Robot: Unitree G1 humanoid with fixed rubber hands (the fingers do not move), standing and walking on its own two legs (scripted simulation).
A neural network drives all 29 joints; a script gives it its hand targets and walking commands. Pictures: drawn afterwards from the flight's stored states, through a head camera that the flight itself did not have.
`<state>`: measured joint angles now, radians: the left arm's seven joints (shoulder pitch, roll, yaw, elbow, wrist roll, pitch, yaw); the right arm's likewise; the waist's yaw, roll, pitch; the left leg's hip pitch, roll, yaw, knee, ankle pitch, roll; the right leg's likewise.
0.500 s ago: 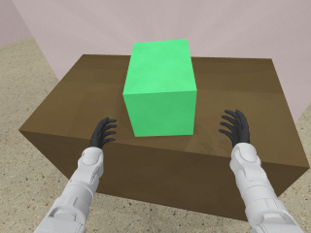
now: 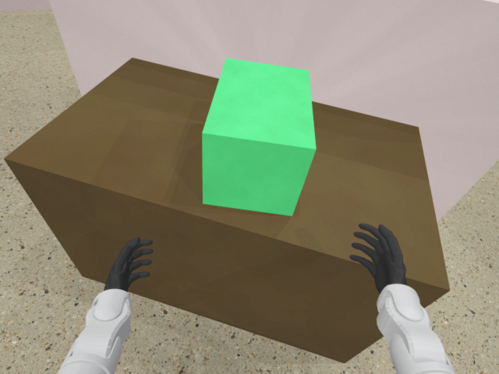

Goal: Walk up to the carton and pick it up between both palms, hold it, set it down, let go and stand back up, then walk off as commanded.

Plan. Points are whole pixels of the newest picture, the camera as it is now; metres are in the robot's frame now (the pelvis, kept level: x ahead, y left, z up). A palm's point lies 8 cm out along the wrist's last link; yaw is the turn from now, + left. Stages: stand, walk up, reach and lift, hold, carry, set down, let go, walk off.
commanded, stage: set down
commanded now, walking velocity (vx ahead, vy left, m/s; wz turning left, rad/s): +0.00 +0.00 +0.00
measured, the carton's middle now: (257, 134) +0.66 -0.05 +0.00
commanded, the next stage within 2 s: let go in 1.82 s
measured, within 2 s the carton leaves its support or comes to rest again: neither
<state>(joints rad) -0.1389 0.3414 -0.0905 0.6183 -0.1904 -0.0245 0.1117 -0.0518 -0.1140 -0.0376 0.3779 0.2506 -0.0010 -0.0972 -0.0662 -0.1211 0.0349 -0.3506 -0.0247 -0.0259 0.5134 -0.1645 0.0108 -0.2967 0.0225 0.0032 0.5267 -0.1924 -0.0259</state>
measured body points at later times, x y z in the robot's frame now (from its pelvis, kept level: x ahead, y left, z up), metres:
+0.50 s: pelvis +0.03 -0.01 +0.00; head +0.03 +0.06 +0.45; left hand +0.25 +0.19 -0.07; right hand +0.25 -0.23 +0.04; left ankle +0.09 +0.10 -0.73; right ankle +0.05 -0.12 -0.73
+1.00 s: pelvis +0.06 -0.02 +0.01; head +0.08 -0.02 +0.46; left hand +0.25 +0.18 -0.03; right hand +0.27 -0.22 +0.00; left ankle +0.09 +0.10 -0.73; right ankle +0.05 -0.12 -0.73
